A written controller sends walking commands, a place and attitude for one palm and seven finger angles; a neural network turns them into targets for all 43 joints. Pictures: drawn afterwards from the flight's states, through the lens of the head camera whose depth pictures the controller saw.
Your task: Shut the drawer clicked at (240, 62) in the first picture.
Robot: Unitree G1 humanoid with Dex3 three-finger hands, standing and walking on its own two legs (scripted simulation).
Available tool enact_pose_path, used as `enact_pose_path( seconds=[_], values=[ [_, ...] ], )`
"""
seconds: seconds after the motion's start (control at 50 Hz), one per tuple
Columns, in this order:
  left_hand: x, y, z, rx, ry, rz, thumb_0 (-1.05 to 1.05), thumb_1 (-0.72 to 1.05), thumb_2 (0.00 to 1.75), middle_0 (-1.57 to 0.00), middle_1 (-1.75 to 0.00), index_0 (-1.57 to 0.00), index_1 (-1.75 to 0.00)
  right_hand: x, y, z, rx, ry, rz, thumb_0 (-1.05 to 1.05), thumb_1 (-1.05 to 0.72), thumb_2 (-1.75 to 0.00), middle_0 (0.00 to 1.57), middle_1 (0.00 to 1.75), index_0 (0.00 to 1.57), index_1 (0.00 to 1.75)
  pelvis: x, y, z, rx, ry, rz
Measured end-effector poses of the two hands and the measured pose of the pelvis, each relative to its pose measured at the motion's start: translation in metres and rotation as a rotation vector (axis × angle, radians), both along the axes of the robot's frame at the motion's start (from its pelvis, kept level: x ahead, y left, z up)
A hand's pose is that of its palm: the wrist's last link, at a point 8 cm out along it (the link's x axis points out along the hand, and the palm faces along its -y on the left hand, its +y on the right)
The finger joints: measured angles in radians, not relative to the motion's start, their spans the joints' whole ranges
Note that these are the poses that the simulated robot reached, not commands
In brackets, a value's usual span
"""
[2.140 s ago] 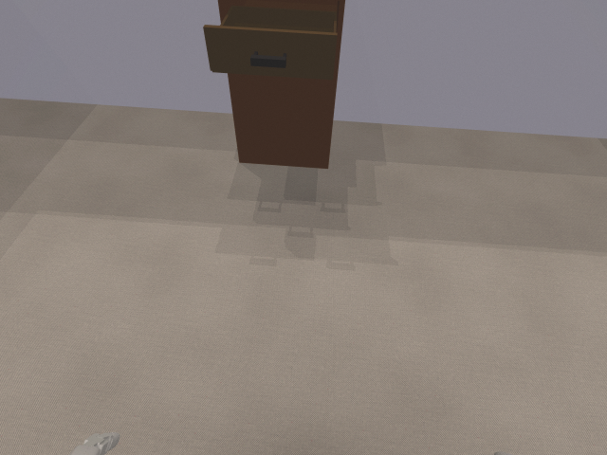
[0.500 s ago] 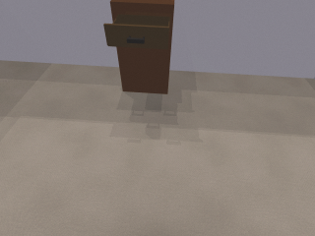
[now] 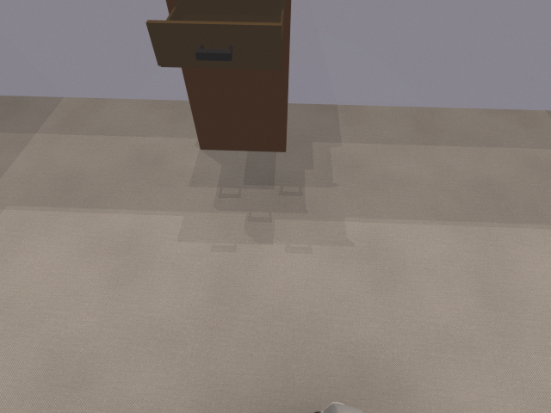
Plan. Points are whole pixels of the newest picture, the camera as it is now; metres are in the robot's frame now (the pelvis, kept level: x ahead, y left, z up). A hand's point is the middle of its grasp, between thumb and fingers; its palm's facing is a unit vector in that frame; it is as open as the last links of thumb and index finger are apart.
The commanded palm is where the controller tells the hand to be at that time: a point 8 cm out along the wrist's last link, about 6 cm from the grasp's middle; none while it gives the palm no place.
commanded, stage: walk to a spot facing it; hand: left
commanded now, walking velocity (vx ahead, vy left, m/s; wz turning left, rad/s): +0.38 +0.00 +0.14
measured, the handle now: (215, 51) +1.12 +0.21 -0.04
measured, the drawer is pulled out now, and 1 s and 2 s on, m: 0.30 0.30 0.30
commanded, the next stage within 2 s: take the last steps up to it in 0.98 s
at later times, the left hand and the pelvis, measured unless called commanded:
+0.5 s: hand out of the picture +0.14 +0.22 -0.17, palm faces +0.14 -0.98 -0.12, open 7.4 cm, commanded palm none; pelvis +0.19 +0.05 +0.01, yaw +4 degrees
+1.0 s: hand (203, 228) +0.51 +0.18 -0.15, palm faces +0.03 -0.98 -0.20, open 7.4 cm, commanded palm none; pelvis +0.41 +0.00 +0.01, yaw +2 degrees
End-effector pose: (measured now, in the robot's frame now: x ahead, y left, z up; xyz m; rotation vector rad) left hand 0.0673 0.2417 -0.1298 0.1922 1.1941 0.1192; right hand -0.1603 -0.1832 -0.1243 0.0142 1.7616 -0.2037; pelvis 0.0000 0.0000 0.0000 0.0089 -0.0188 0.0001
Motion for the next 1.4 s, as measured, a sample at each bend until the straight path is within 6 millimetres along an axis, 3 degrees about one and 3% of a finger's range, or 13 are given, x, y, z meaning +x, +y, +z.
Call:
enact_pose_path(
  seconds=[0.08,0.2,0.3,0.38,0.46,0.64,0.78,0.9,1.0,1.1,1.22,1.32,1.4],
  values=[
    [0.023,-0.008,0.001,0.006,-0.048,0.046,0.0,0.92,0.9,-0.2,-0.3,-0.2,-0.3,0.067,-0.028,-0.011,-0.023,-0.068,0.052,0.01,-0.91,-0.9,0.2,0.3,0.21,0.29,0.025,-0.008,0.0,-0.019,-0.015,0.027],
    [0.017,-0.019,0.003,-0.032,0.065,0.09,0.0,0.92,0.9,-0.2,-0.3,-0.2,-0.3,0.231,-0.056,0.003,-0.108,-0.402,0.135,0.01,-0.91,-0.9,0.2,0.3,0.2,0.29,0.067,-0.005,0.017,-0.03,-0.001,0.049],
    [0.011,-0.017,-0.006,-0.089,0.149,0.151,0.0,0.92,0.9,-0.2,-0.3,-0.2,-0.3,0.351,-0.045,0.024,-0.128,-0.604,0.233,0.0,-0.92,-0.9,0.19,0.3,0.2,0.29,0.107,0.009,0.019,-0.044,0.001,0.061],
    [0.013,-0.003,-0.022,-0.121,0.218,0.205,0.0,0.91,0.9,-0.21,-0.3,-0.2,-0.3,0.423,-0.022,0.027,-0.144,-0.697,0.309,0.0,-0.91,-0.9,0.19,0.3,0.2,0.29,0.144,0.03,0.007,-0.059,-0.005,0.072],
    [0.038,0.015,-0.022,-0.116,0.269,0.204,0.01,0.91,0.9,-0.2,-0.3,-0.2,-0.3,0.446,-0.002,0.025,-0.144,-0.695,0.304,0.0,-0.91,-0.9,0.2,0.3,0.2,0.29,0.174,0.042,0.007,-0.036,-0.004,0.068],
    [0.172,0.041,0.006,-0.066,0.14,0.143,0.0,0.91,0.9,-0.2,-0.29,-0.2,-0.3,0.414,0.002,0.02,-0.135,-0.44,0.187,-0.01,-0.95,-0.9,0.2,0.3,0.21,0.29,0.245,0.051,0.027,-0.006,0.008,0.043],
    [0.299,0.028,0.013,-0.037,0.05,0.044,0.0,0.91,0.9,-0.2,-0.29,-0.2,-0.3,0.39,0.003,0.008,-0.075,-0.225,0.082,0.0,-0.93,-0.9,0.2,0.3,0.2,0.29,0.308,0.037,0.021,0.014,0.006,0.017],
    [0.408,-0.001,0.006,-0.002,-0.082,-0.021,0.0,0.91,0.9,-0.2,-0.29,-0.2,-0.3,0.407,-0.009,-0.013,-0.013,-0.089,0.028,0.0,-0.91,-0.9,0.2,0.3,0.2,0.29,0.372,0.007,-0.001,0.017,-0.001,0.014],
    [0.428,-0.017,0.014,-0.008,-0.083,0.027,0.0,0.91,0.9,-0.2,-0.29,-0.2,-0.3,0.492,-0.033,-0.015,-0.028,-0.185,0.071,0.01,-0.91,-0.9,0.2,0.3,0.2,0.29,0.408,-0.005,0.008,-0.009,-0.013,0.041],
    [0.426,-0.011,0.022,0.015,-0.042,0.111,-0.02,0.95,0.9,-0.21,-0.3,-0.2,-0.3,0.605,-0.048,-0.003,-0.056,-0.375,0.149,0.01,-0.91,-0.9,0.2,0.3,0.2,0.29,0.443,-0.008,0.021,-0.02,-0.004,0.09],
    [0.41,-0.008,0.013,-0.024,0.058,0.183,-0.01,0.93,0.9,-0.2,-0.3,-0.2,-0.3,0.719,-0.043,0.012,-0.076,-0.533,0.261,0.0,-0.93,-0.9,0.19,0.3,0.2,0.29,0.482,0.003,0.024,-0.029,-0.003,0.116],
    [0.391,-0.004,-0.007,-0.087,0.191,0.247,0.0,0.92,0.9,-0.2,-0.3,-0.2,-0.3,0.791,-0.019,0.018,-0.092,-0.619,0.34,0.0,-0.92,-0.9,0.19,0.3,0.2,0.29,0.518,0.024,0.015,-0.048,-0.007,0.107],
    [0.393,0.003,-0.015,-0.109,0.292,0.241,0.0,0.91,0.9,-0.2,-0.3,-0.2,-0.3,0.814,-0.001,0.018,-0.107,-0.653,0.337,0.0,-0.92,-0.9,0.2,0.3,0.2,0.29,0.54,0.035,0.01,-0.029,-0.015,0.088]
  ],
)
